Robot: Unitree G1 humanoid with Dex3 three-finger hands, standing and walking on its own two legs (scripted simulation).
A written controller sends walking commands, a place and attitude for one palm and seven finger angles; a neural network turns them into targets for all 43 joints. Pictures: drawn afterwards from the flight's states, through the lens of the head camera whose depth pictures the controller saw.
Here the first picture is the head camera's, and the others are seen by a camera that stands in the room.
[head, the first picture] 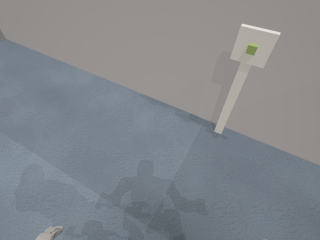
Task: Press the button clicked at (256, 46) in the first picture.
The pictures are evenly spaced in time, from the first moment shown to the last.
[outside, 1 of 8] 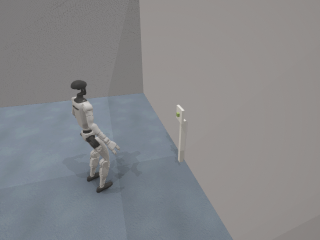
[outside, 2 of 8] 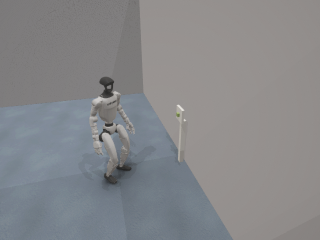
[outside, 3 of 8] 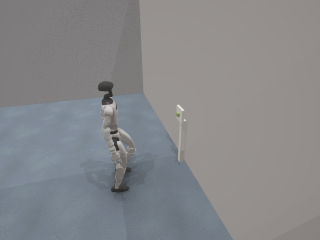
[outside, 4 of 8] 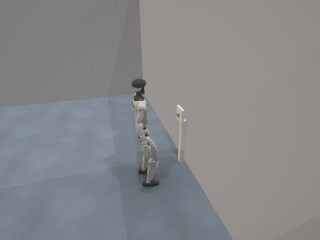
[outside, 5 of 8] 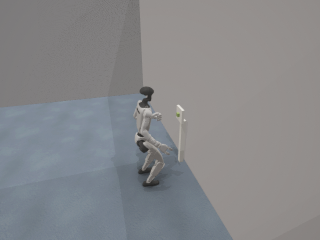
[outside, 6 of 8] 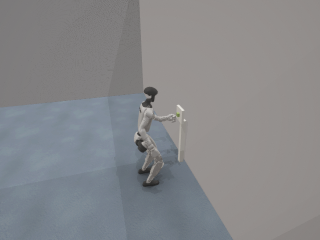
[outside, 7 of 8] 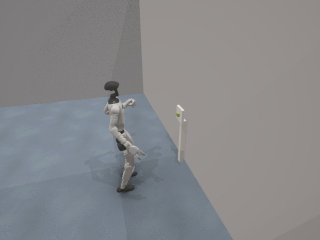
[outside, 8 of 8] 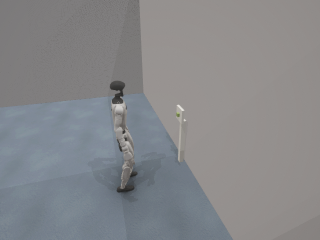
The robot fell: no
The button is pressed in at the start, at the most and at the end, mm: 0 9 0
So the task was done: yes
